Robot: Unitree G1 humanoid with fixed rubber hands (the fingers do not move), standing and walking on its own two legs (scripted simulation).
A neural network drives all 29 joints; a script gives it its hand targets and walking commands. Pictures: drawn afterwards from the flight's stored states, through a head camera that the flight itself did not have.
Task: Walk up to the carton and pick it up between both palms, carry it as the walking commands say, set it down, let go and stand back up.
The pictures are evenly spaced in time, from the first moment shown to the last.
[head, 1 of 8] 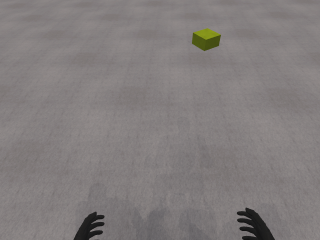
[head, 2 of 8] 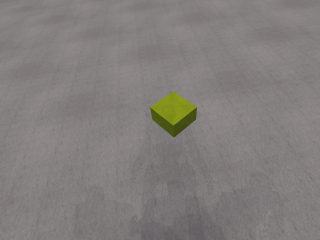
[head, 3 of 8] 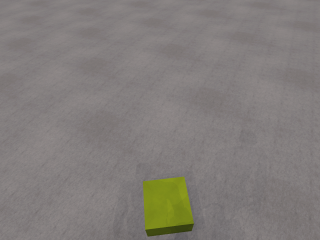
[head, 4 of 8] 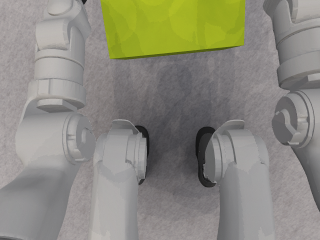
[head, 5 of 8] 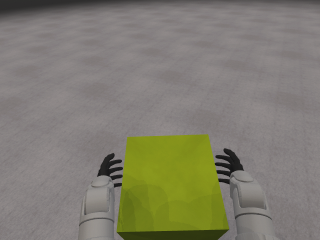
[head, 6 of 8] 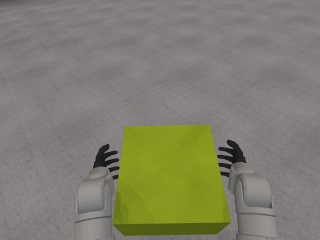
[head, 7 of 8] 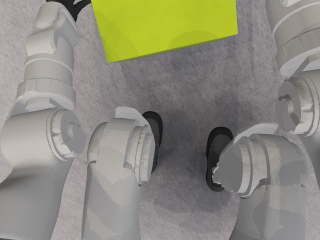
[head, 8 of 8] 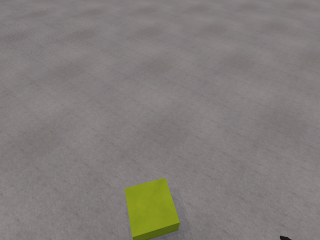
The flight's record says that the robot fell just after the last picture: no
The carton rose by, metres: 0.70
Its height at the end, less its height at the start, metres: +0.00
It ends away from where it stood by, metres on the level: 1.93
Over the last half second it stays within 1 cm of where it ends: yes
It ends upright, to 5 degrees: yes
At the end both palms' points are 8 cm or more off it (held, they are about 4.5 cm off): yes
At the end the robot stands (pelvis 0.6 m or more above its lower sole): yes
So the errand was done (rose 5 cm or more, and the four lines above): yes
